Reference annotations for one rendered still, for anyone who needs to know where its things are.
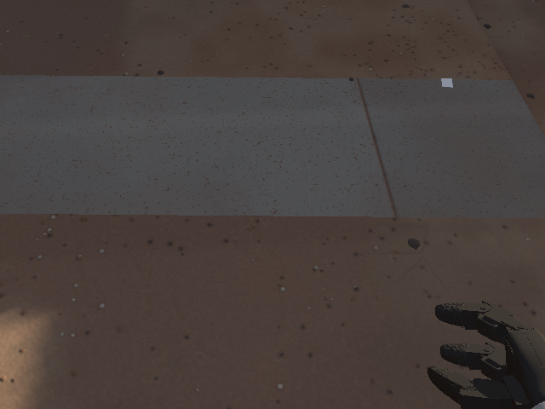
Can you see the robot right hand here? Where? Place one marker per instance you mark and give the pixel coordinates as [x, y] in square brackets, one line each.
[517, 373]

